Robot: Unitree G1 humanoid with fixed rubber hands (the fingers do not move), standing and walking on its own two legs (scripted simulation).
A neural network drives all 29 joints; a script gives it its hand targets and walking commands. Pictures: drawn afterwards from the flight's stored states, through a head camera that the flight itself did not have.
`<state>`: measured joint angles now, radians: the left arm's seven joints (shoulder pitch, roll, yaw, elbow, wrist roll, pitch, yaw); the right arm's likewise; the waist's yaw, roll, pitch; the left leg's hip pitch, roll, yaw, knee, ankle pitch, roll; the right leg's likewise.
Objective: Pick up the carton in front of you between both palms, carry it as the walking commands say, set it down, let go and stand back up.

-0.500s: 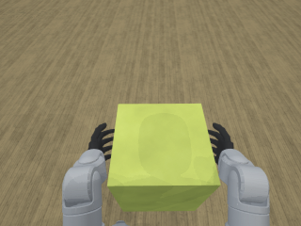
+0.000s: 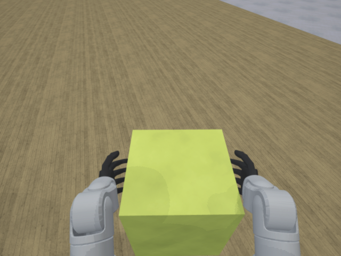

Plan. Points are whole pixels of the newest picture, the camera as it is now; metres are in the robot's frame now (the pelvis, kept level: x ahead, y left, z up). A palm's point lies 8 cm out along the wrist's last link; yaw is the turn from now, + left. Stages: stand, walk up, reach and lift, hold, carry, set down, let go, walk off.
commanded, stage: carry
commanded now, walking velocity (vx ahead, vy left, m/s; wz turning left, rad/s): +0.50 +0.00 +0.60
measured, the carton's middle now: (177, 194) +0.28 +0.00 +0.03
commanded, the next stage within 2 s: none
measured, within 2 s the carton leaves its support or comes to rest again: neither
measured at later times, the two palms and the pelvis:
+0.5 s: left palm (118, 108) +0.55 +0.17 +0.09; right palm (207, 100) +0.59 -0.12 +0.09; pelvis +0.32 -0.01 -0.01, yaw +9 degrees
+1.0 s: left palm (97, 70) +0.83 +0.30 +0.09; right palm (162, 57) +0.95 +0.03 +0.10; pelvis +0.65 +0.06 +0.00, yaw +22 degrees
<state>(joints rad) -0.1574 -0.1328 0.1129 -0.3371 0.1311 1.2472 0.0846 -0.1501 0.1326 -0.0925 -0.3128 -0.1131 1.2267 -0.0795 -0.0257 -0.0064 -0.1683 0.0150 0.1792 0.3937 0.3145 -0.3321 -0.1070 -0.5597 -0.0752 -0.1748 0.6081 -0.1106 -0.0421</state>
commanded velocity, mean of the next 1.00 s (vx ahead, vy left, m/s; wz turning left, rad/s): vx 0.50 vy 0.00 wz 0.49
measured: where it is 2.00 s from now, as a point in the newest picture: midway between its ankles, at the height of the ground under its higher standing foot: (132, 143)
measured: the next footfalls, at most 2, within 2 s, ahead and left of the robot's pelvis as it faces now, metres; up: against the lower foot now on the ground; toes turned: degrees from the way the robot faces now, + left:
right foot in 0.06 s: +0.20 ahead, -0.11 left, +0.00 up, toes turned -11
left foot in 0.56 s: +0.54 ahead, +0.11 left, +0.00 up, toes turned +22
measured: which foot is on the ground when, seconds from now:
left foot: down 0.00-0.08, up 0.10-0.54, down 0.56-1.00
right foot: up 0.00-0.04, down 0.06-0.56, up 0.58-1.00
